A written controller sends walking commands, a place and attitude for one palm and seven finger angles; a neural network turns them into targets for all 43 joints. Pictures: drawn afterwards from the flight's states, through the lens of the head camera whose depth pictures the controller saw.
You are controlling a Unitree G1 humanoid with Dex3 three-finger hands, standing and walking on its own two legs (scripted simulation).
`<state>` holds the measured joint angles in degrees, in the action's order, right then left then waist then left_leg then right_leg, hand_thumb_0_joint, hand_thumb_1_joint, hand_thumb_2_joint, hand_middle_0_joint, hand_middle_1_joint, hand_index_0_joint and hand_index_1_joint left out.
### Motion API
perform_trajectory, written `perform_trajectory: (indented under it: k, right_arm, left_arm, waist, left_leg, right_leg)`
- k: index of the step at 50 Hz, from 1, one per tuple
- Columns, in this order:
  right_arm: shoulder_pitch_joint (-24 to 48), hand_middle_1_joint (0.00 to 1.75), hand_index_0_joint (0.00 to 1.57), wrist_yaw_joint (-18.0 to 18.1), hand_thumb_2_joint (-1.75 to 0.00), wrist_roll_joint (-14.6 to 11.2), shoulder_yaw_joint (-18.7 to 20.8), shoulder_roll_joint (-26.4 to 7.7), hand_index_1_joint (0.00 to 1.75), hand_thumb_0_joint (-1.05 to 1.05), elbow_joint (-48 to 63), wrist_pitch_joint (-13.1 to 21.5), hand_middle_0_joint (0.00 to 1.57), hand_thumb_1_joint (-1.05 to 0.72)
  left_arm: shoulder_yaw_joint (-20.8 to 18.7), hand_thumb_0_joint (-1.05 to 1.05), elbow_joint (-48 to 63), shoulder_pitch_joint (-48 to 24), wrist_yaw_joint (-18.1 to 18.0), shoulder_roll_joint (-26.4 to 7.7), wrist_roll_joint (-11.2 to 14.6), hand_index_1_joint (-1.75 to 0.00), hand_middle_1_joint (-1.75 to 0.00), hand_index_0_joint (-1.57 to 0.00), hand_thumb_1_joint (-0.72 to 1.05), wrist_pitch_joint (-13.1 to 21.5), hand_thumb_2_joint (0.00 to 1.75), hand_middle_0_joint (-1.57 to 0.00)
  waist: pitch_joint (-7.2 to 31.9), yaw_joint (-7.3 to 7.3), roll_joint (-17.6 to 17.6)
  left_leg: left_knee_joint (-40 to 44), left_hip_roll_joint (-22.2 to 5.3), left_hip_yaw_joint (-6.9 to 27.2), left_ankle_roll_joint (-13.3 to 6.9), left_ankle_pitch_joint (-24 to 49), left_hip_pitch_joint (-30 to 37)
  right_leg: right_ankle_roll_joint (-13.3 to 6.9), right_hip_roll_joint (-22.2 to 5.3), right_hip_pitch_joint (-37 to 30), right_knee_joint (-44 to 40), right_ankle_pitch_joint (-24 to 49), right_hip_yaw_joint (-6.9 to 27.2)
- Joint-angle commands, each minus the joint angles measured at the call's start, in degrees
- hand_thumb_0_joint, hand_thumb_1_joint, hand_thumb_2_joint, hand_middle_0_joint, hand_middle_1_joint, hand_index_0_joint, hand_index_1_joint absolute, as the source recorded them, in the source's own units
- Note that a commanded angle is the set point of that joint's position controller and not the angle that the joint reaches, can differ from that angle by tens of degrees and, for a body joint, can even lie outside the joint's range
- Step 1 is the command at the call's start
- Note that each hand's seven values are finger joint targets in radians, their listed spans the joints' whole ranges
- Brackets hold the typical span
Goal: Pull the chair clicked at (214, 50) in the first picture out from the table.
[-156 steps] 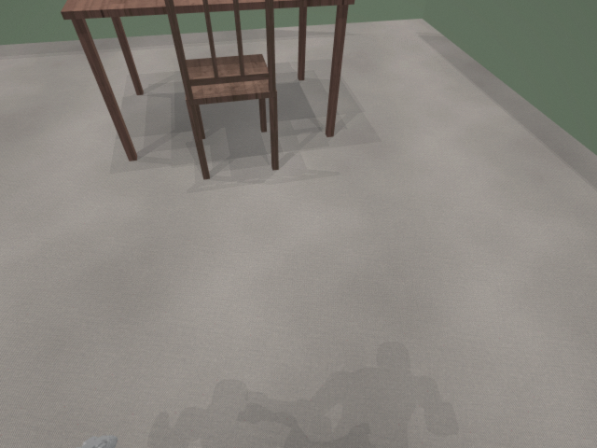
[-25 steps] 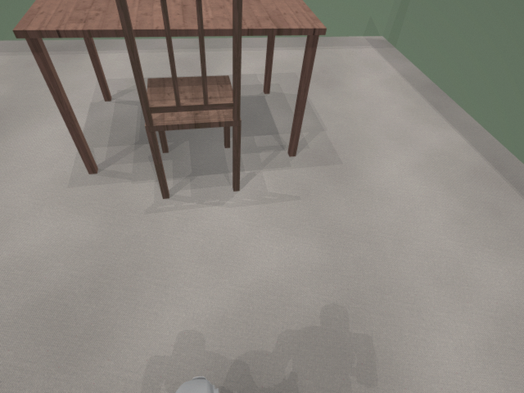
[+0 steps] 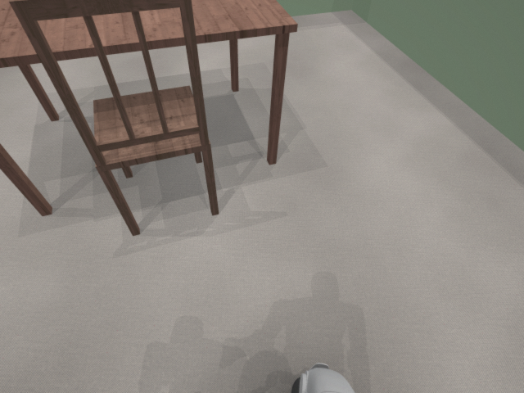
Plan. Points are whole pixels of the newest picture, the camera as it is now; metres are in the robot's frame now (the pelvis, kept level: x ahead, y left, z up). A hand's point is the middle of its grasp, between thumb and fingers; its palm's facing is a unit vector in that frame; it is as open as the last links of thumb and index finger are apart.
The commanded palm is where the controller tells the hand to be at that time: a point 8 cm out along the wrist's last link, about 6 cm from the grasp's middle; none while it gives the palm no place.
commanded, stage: walk to a spot facing it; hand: left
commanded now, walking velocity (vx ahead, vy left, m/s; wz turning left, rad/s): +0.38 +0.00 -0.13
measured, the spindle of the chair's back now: (113, 85) +0.87 +0.44 -0.05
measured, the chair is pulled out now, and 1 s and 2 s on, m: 0.00 0.00 0.00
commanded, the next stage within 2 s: turn to face it in 0.20 s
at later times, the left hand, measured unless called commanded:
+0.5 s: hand (171, 349) +0.23 +0.17 -0.19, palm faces +0.11 -0.98 -0.16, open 7.3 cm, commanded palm none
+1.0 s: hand (174, 277) +0.35 +0.19 -0.15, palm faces +0.25 -0.93 -0.27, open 7.3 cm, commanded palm none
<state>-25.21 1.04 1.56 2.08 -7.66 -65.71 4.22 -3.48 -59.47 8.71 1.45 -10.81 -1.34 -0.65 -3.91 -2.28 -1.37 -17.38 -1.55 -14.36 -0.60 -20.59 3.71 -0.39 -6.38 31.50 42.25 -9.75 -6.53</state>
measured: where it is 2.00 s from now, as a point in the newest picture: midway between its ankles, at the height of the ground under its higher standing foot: (240, 308)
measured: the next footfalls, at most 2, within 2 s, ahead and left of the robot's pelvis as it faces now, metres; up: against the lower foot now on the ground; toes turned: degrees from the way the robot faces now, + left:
right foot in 0.10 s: +0.20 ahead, -0.13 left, +0.00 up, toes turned -10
left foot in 0.50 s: +0.35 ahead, +0.11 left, +0.00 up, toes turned +13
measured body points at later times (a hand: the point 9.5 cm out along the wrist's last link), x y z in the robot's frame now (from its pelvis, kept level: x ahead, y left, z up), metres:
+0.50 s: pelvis +0.23 +0.00 -0.01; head +0.25 +0.02 +0.44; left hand +0.22 +0.23 -0.18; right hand +0.30 -0.25 -0.15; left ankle +0.31 +0.10 -0.74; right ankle +0.16 -0.12 -0.74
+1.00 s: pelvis +0.31 -0.02 -0.01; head +0.33 -0.04 +0.44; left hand +0.34 +0.23 -0.13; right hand +0.42 -0.24 -0.17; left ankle +0.30 +0.10 -0.72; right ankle +0.34 -0.13 -0.74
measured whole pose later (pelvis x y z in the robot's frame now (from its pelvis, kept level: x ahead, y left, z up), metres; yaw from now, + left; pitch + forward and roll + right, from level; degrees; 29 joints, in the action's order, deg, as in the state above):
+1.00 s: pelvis +0.31 -0.02 -0.01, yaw +14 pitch -1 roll +1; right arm -10.8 -0.1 0.8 3.5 -11.9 -56.6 -2.9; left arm -2.0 -53.5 10.5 -1.5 -10.0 -1.0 -0.5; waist -2.5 -1.2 2.3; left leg -42.9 1.6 -0.1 -0.1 -24.3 -20.9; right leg -0.6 -3.1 15.4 33.6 -17.1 -5.1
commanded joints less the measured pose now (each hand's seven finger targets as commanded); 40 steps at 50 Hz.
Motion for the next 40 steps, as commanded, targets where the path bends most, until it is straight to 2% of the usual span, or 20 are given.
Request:
perform_trajectory:
  k: [1, 2, 3, 4, 5, 6, 9, 12, 16, 18, 22, 23, 24, 25, 26, 27, 30, 32, 35, 40]
  right_arm:
    - [-2.43, 0.3, 0.2, 0.58, -0.9, 0.07, 1.55, -9.09, 0.3, 0.0, 0.57, 0.53, 0.2, -0.9]
    - [-2.02, 0.3, 0.2, 0.58, -0.9, -0.12, 1.5, -9.58, 0.3, 0.0, 0.56, 0.36, 0.2, -0.9]
    - [-0.59, 0.3, 0.2, 0.42, -0.9, -0.5, 1.54, -9.88, 0.3, 0.0, 0.85, 0.37, 0.2, -0.9]
    - [-1.98, 0.3, 0.2, -0.32, -0.9, -1.21, 1.17, -7.24, 0.3, 0.0, 1.6, 0.41, 0.2, -0.9]
    - [-2.44, 0.3, 0.2, -0.21, -0.9, -1.6, 0.74, -4.21, 0.3, 0.0, 3.63, 0.63, 0.2, -0.9]
    - [1.62, 0.3, 0.2, -0.2, -0.9, -1.74, 1.03, -5.47, 0.3, 0.0, 4.34, 0.15, 0.2, -0.9]
    - [5.14, 0.3, 0.2, -0.58, -0.9, -0.44, 1.33, -3.46, 0.3, 0.0, 4.61, -1.19, 0.2, -0.9]
    - [0.32, 0.3, 0.2, -0.87, -0.9, -0.14, 0.88, -1.58, 0.3, 0.0, 3.42, -2.97, 0.2, -0.9]
    - [4.95, 0.3, 0.2, -1.62, -0.9, -0.29, 0.67, -0.42, 0.3, 0.0, 5.56, -3.17, 0.2, -0.9]
    - [8.89, 0.3, 0.2, -1.82, -0.9, -0.41, 0.47, -1.16, 0.3, 0.0, 6.44, -2.87, 0.2, -0.9]
    - [11.33, 0.3, 0.2, -2.02, -0.9, -0.45, 0.51, -3.73, 0.3, 0.0, 8.13, -2.57, 0.2, -0.9]
    - [9.23, 0.3, 0.2, -1.91, -0.9, -0.29, 0.81, -5.21, 0.3, 0.0, 7.68, -2.62, 0.2, -0.9]
    - [4.89, 0.3, 0.2, -1.76, -0.9, -0.09, 1.46, -7.99, 0.3, 0.0, 7.04, -2.5, 0.2, -0.9]
    - [0.22, 0.3, 0.2, -1.15, -0.9, 0.48, 2.6, -14.01, 0.3, 0.0, 7.26, -2.32, 0.2, -0.9]
    - [-1.67, 0.3, 0.2, -0.61, -0.9, -0.15, 2.63, -16.79, 0.3, 0.0, 6.94, -2.84, 0.2, -0.9]
    - [0.77, 0.3, 0.2, 0.13, -0.9, -0.3, 2.53, -16.75, 0.3, 0.0, 7.0, -2.9, 0.2, -0.9]
    - [11.45, 0.3, 0.2, 0.45, -0.9, -0.23, 1.66, -12.34, 0.3, 0.0, 10.51, -2.79, 0.2, -0.9]
    - [12.6, 0.3, 0.2, 0.37, -0.9, -0.39, 1.63, -12.15, 0.3, 0.0, 11.06, -2.69, 0.2, -0.9]
    - [12.11, 0.3, 0.2, 0.29, -0.9, -0.42, 2.09, -12.47, 0.3, 0.0, 11.38, -3.11, 0.2, -0.9]
    - [12.92, 0.3, 0.2, -0.04, -0.9, 0.01, 2.96, -13.04, 0.3, 0.0, 12.09, -4.31, 0.2, -0.9]
  left_arm:
    - [-0.33, 0.0, 4.03, -0.78, 0.22, -1.55, -0.14, -0.3, -0.3, -0.2, 0.9, 2.43, 0.9, -0.2]
    - [-0.63, 0.0, 2.29, 4.47, 0.07, -2.54, -0.28, -0.3, -0.3, -0.2, 0.9, 2.83, 0.9, -0.2]
    - [-1.38, 0.0, -0.25, 13.49, -0.21, -4.53, -0.55, -0.3, -0.3, -0.2, 0.9, 3.45, 0.9, -0.2]
    - [-2.78, 0.0, -2.35, 21.06, -1.04, -10.29, -0.91, -0.3, -0.3, -0.2, 0.9, 4.17, 0.9, -0.2]
    - [-3.67, 0.0, -3.1, 25.01, -1.5, -15.18, 0.04, -0.3, -0.3, -0.2, 0.9, 4.07, 0.9, -0.2]
    - [-3.81, 0.0, -2.06, 21.21, -1.71, -15.58, 0.84, -0.3, -0.3, -0.2, 0.9, 3.82, 0.9, -0.2]
    - [-1.18, 0.0, 1.3, 7.75, -2.44, -6.73, 0.44, -0.3, -0.3, -0.2, 0.9, 4.16, 0.9, -0.2]
    - [-0.23, 0.0, 1.07, 6.0, -2.47, -4.47, -0.1, -0.3, -0.3, -0.2, 0.9, 4.93, 0.9, -0.2]
    - [-0.18, 0.0, 0.57, 7.18, -2.23, -4.71, 0.05, -0.3, -0.3, -0.2, 0.9, 5.09, 0.9, -0.2]
    - [0.04, 0.0, -0.38, 8.99, -2.32, -5.02, 0.02, -0.3, -0.3, -0.2, 0.9, 4.93, 0.9, -0.2]
    - [-0.56, 0.0, -0.12, 9.47, -2.82, -6.97, 0.11, -0.3, -0.3, -0.2, 0.9, 3.85, 0.9, -0.2]
    - [-0.61, 0.0, 0.1, 9.51, -2.94, -7.24, 0.31, -0.3, -0.3, -0.2, 0.9, 3.49, 0.9, -0.2]
    - [-0.63, 0.0, 0.47, 10.09, -2.93, -6.78, 0.44, -0.3, -0.3, -0.2, 0.9, 3.01, 0.9, -0.2]
    - [-0.62, 0.0, 1.93, 11.55, -2.88, -4.75, 1.27, -0.3, -0.3, -0.2, 0.9, 2.58, 0.9, -0.2]
    - [-0.09, 0.0, 3.52, 10.83, -3.1, -4.06, 1.17, -0.3, -0.3, -0.2, 0.9, 2.37, 0.9, -0.2]
    - [-0.09, 0.0, 4.08, 8.33, -3.39, -4.24, 1.0, -0.3, -0.3, -0.2, 0.9, 1.59, 0.9, -0.2]
    - [-0.55, 0.0, 3.49, 6.44, -2.58, -3.76, 0.53, -0.3, -0.3, -0.2, 0.9, 1.09, 0.9, -0.2]
    - [-0.47, 0.0, 3.17, 8.02, -2.53, -3.18, 0.58, -0.3, -0.3, -0.2, 0.9, 0.38, 0.9, -0.2]
    - [-0.67, 0.0, 4.18, 7.24, -2.8, -3.32, 0.54, -0.3, -0.3, -0.2, 0.9, -0.24, 0.9, -0.2]
    - [-0.7, 0.0, 7.04, 4.49, -2.89, -3.01, 0.6, -0.3, -0.3, -0.2, 0.9, -0.42, 0.9, -0.2]
  waist:
    - [-2.26, 2.57, 8.59]
    - [0.43, 4.8, 7.11]
    - [5.01, 9.27, 5.43]
    - [11.45, 11.8, -5.17]
    - [15.28, 10.4, -13.88]
    - [14.04, 10.44, -9.5]
    - [0.92, 3.63, 0.85]
    - [1.29, -0.12, -3.52]
    - [0.19, 0.51, -5.53]
    - [-0.07, 1.94, -6.31]
    - [0.27, 2.1, -5.55]
    - [1.56, 0.82, -3.62]
    - [4.8, -0.82, 2.37]
    - [9.12, -2.11, 15.82]
    - [11.57, -2.13, 20.84]
    - [11.83, -1.92, 17.97]
    - [5.75, 1.66, 8.97]
    - [7.57, 2.16, 9.05]
    - [8.58, 1.76, 7.01]
    - [6.84, 0.97, 9.37]
  left_leg:
    - [-2.52, -16.43, 4.77, -5.83, 44.82, -1.66]
    - [-9.63, -15.15, 3.76, -4.91, 49.73, -2.83]
    - [-21.17, -12.96, 1.95, -3.16, 47.91, -7.59]
    - [-38.51, -8.77, 0.65, -1.1, 29.33, -21.58]
    - [-57.07, -0.34, 4.11, 0.87, -10.82, -35.25]
    - [-63.5, -2.93, 11.92, -0.37, -10.48, -37.36]
    - [-57.93, -8.68, 14.34, -0.08, 0.97, -35.61]
    - [-47.53, -8.4, 11.85, 1.77, 2.61, -30.76]
    - [-33.59, -6.55, 8.96, 2.49, 7.52, -30.13]
    - [-28.34, -5.53, 8.32, 2.14, 8.41, -29.53]
    - [-19.55, -3.48, 6.69, 1.02, 10.29, -24.39]
    - [-16.16, -2.81, 6.48, 0.72, 13.27, -19.45]
    - [-12.59, -4.09, 9.18, -0.31, 25.03, -11.31]
    - [-9.57, -15.87, 24.65, -6.3, 44.28, -2.09]
    - [-4.28, -23.61, 34.48, -12.34, 49.94, -2.95]
    - [-2.9, -23.21, 35.31, -13.25, 42.19, -4.74]
    - [-1.6, -16.46, 26.01, -9.8, 30.72, -14.33]
    - [-1.29, -13.82, 22.33, -8.91, 31.9, -14.5]
    - [-0.97, -13.8, 23.27, -9.84, 31.12, -12.7]
    - [-1.57, -12.71, 25.17, -10.05, 27.67, -13.85]
  right_leg:
    - [-2.94, 4.17, -6.68, -5.69, -2.79, -2.76]
    - [-3.7, 6.21, -14.32, -7.98, -2.34, -4.17]
    - [-4.65, 6.44, -26.53, -11.23, 0.86, -3.5]
    - [-8.0, -5.18, -41.24, -13.77, 0.42, 10.39]
    - [-15.26, -19.79, -47.69, -21.42, 7.16, 35.47]
    - [-16.32, -20.74, -41.51, -26.03, -1.92, 36.75]
    - [-10.35, -14.34, -18.59, -29.38, -4.99, 19.01]
    - [-8.08, -10.49, -12.61, -29.97, 3.13, 7.93]
    - [-7.32, -7.95, -14.82, -29.15, 9.88, 2.52]
    - [-6.69, -8.78, -17.9, -27.61, 13.57, 1.45]
    - [-4.27, -9.49, -22.74, -20.29, 20.35, -1.61]
    - [-3.15, -8.99, -22.09, -15.14, 21.26, -2.74]
    - [-0.91, -6.86, -19.16, -5.42, 17.46, -4.55]
    - [2.77, -0.32, -9.32, 8.03, -2.8, -6.99]
    - [3.43, 3.84, -7.15, 21.59, -30.32, -2.58]
    - [2.93, 2.67, -3.6, 26.31, -28.79, 3.16]
    - [3.71, -0.35, -2.77, 24.51, -18.27, 5.25]
    - [4.14, 0.37, -5.65, 19.77, -15.85, 4.45]
    - [4.59, 1.09, -5.87, 15.15, -15.38, 4.4]
    - [4.0, 2.84, -8.81, 4.65, -15.58, 3.66]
